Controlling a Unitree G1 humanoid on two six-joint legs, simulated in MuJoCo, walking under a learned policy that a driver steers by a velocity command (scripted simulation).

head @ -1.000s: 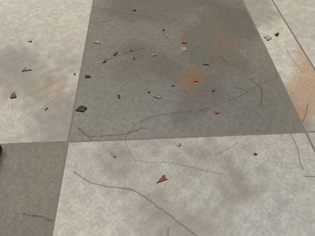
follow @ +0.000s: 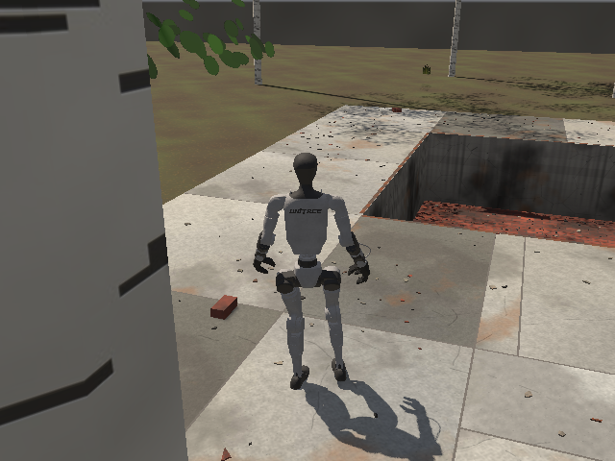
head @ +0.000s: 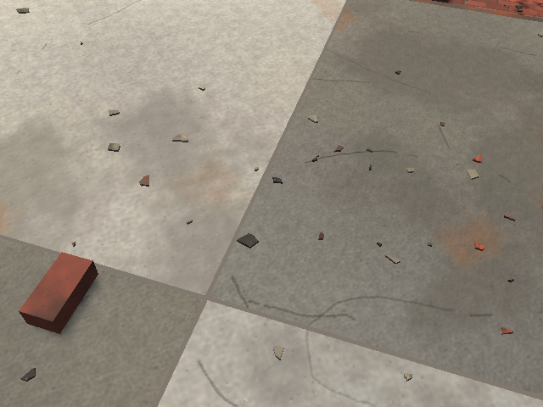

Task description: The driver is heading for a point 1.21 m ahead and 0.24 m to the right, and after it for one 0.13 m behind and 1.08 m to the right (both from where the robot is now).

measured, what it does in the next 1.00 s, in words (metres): walks ahead, turning right: right foot, then left foot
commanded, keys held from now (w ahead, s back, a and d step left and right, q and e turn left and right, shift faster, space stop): w+q+shift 0.02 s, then w+e+shift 0.82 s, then w+q+shift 0.16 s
